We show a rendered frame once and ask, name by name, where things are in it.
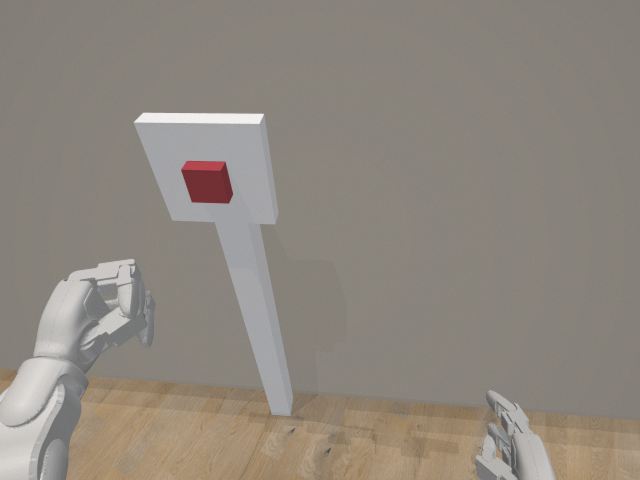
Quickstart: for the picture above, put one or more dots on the robot left forearm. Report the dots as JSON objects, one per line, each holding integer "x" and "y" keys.
{"x": 38, "y": 414}

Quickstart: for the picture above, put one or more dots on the panel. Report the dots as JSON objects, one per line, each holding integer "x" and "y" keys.
{"x": 240, "y": 140}

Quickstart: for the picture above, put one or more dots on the button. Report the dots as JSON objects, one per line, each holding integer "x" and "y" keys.
{"x": 207, "y": 181}

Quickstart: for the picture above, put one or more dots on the right robot hand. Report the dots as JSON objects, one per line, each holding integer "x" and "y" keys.
{"x": 524, "y": 454}

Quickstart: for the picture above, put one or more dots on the left robot hand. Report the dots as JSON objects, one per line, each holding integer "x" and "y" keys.
{"x": 78, "y": 325}

